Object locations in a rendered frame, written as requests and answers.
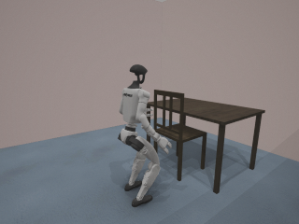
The robot head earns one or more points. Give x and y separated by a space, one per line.
138 70

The left robot foot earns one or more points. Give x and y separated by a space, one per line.
137 184

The robot right forearm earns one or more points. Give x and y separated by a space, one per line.
148 129

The table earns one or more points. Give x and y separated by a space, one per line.
221 114

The chair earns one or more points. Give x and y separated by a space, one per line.
177 132

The robot left hand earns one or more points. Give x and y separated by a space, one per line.
148 110

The robot right hand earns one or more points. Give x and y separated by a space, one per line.
162 143

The right robot upper arm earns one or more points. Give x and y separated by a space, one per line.
142 104

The left robot upper arm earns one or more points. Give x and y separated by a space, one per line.
121 105

